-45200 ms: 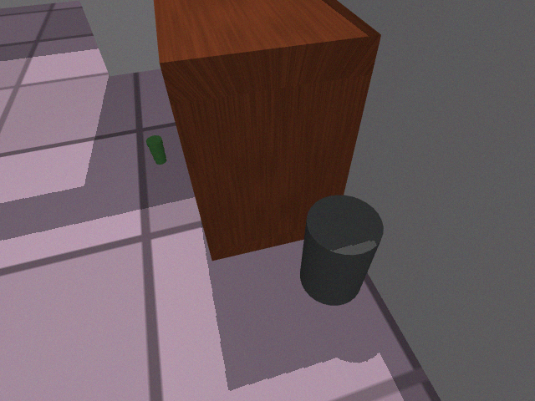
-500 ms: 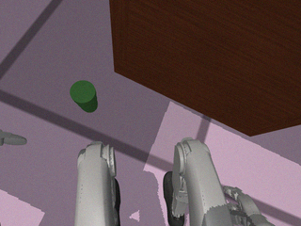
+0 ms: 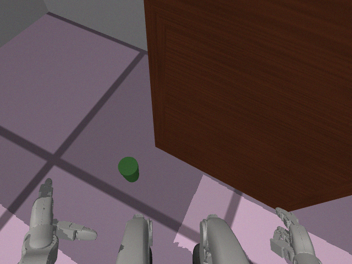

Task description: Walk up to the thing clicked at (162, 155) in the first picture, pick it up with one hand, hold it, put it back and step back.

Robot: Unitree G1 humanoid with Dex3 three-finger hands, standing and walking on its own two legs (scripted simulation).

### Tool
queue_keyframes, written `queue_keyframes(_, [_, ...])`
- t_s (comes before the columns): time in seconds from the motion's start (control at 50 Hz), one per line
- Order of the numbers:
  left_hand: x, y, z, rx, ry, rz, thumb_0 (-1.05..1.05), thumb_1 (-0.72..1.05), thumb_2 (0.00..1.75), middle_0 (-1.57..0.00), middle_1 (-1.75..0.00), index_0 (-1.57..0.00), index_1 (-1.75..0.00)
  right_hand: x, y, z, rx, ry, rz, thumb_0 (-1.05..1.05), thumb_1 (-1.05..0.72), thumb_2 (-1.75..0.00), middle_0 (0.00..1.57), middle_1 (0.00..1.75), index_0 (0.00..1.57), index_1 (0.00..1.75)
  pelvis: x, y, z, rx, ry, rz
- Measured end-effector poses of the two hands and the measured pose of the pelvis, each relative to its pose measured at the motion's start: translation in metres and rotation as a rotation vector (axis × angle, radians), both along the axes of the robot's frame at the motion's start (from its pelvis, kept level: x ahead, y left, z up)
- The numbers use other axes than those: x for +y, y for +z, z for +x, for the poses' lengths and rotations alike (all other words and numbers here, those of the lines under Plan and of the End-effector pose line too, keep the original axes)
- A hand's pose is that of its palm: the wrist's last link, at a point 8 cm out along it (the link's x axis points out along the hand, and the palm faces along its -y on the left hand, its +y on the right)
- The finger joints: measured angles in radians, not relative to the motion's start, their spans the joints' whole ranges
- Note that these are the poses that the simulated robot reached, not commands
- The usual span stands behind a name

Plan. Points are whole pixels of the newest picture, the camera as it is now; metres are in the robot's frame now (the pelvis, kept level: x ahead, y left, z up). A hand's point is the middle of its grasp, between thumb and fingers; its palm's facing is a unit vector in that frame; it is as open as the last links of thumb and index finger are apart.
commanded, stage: home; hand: left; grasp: from above
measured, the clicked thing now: (130, 171) +0.49 +0.20 -0.53
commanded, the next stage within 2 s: none
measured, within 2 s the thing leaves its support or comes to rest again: neither
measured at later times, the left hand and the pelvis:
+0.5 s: hand (66, 231) +0.20 +0.20 +0.06, palm faces +0.13 -0.94 -0.30, open 17.4 cm; pelvis +0.04 +0.01 +0.11, yaw +1 degrees
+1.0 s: hand (77, 233) +0.20 +0.18 +0.05, palm faces +0.13 -0.95 -0.29, open 17.4 cm; pelvis +0.04 +0.00 +0.11, yaw +2 degrees
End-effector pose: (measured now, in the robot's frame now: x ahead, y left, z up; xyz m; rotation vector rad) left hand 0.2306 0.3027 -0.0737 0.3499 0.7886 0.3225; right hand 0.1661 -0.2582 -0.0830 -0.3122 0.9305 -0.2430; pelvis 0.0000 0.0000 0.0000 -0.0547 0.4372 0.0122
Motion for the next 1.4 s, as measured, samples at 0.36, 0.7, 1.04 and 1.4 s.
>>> queue_keyframes(0.36, [-0.051,0.138,-0.036,-0.041,-0.045,-0.09,-0.01,-0.54,0.06,-0.06,-0.06,-0.06,-0.05,0.032,0.11,0.009,-0.18,-0.048,0.048,0.01,-0.89,-0.91,0.21,0.3,0.21,0.3,0.012,0.097,0.038,-0.229,0.017,0.011])
queue_keyframes(0.7, [-0.064,0.152,-0.06,-0.033,-0.025,-0.131,-0.01,-0.53,0.06,-0.06,-0.06,-0.06,-0.05,0.036,0.135,0.039,-0.277,0.056,0.04,0.01,-0.89,-0.91,0.21,0.3,0.21,0.3,0.006,0.11,0.039,-0.289,0.029,0.025])
queue_keyframes(1.04, [-0.077,0.156,-0.052,-0.043,-0.041,-0.136,-0.01,-0.54,0.06,-0.05,-0.06,-0.06,-0.05,0.02,0.129,0.024,-0.242,0.023,0.043,0.01,-0.89,-0.91,0.21,0.3,0.21,0.3,-0.004,0.114,0.041,-0.303,0.025,0.034])
queue_keyframes(1.4, [-0.076,0.156,-0.055,-0.049,-0.037,-0.143,-0.01,-0.52,0.07,-0.06,-0.06,-0.06,-0.05,0.02,0.133,0.028,-0.263,0.031,0.035,0.01,-0.9,-0.91,0.21,0.3,0.21,0.3,-0.004,0.116,0.038,-0.311,0.027,0.035])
